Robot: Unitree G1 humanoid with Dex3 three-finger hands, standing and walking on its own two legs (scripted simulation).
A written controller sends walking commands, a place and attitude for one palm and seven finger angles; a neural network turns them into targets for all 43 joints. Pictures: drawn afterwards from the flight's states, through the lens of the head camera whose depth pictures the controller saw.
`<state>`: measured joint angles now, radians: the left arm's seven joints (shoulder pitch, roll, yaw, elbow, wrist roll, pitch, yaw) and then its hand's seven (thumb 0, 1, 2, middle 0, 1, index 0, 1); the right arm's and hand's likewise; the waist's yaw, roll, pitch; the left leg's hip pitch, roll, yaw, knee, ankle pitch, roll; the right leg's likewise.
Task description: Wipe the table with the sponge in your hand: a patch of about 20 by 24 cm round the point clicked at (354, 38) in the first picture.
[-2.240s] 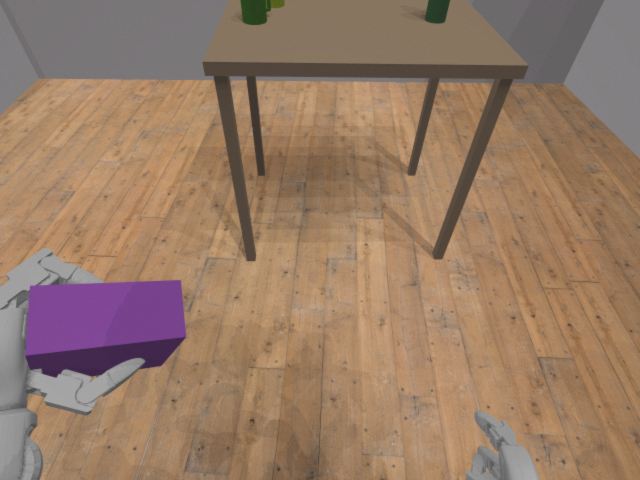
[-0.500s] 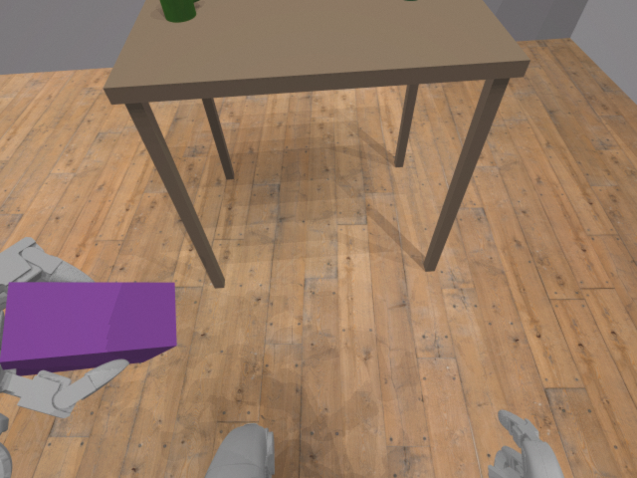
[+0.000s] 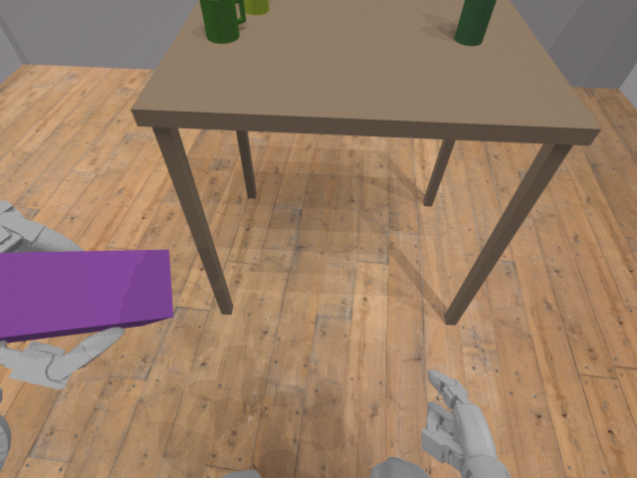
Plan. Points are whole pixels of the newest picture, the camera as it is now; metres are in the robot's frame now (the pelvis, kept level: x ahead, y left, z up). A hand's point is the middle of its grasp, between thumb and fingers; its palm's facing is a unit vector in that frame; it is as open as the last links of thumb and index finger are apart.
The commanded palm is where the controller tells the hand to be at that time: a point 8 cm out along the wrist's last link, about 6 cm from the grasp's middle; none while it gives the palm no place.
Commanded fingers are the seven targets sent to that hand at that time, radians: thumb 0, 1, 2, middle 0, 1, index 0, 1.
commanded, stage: turn to face it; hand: left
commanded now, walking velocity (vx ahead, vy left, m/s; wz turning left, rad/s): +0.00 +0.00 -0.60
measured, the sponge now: (106, 296) +0.22 +0.21 +0.18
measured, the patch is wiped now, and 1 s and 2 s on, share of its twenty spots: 0.00 0.00 0.00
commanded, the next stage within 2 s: take the last steps up to it in 0.74 s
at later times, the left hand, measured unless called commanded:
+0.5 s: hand (248, 252) +0.27 +0.10 +0.20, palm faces +0.14 -0.83 -0.55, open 9.8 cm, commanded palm +0.22 +0.16 +0.19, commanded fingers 0.00 0.10 1.30 -1.20 -1.60 -1.20 -1.60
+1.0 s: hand (267, 306) +0.23 +0.07 +0.18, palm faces +0.11 -0.89 -0.44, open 9.8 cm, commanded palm +0.18 +0.14 +0.19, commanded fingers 0.00 0.10 1.30 -1.20 -1.60 -1.20 -1.60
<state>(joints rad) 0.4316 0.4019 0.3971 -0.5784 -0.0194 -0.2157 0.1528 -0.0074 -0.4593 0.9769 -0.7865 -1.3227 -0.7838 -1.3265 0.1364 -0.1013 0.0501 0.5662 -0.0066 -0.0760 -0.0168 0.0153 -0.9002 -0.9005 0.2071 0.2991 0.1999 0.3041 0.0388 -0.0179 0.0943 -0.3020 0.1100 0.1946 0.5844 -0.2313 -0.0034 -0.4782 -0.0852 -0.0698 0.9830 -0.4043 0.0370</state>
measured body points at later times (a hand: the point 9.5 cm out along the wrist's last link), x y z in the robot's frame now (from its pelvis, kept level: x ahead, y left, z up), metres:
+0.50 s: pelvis +0.00 -0.07 +0.01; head +0.04 -0.09 +0.45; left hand +0.25 +0.14 +0.23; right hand +0.09 -0.38 -0.08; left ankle +0.01 +0.08 -0.68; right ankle +0.06 -0.14 -0.73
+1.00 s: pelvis -0.07 -0.07 +0.00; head -0.06 -0.09 +0.45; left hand +0.22 +0.12 +0.20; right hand +0.02 -0.30 -0.10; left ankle +0.00 +0.07 -0.72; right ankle -0.11 -0.17 -0.73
